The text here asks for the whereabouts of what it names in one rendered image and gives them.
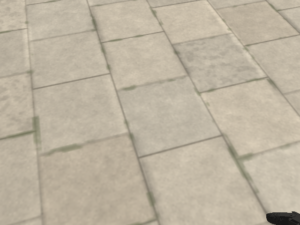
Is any robot right hand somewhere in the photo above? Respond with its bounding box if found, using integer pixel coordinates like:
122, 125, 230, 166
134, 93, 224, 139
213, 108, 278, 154
266, 211, 300, 225

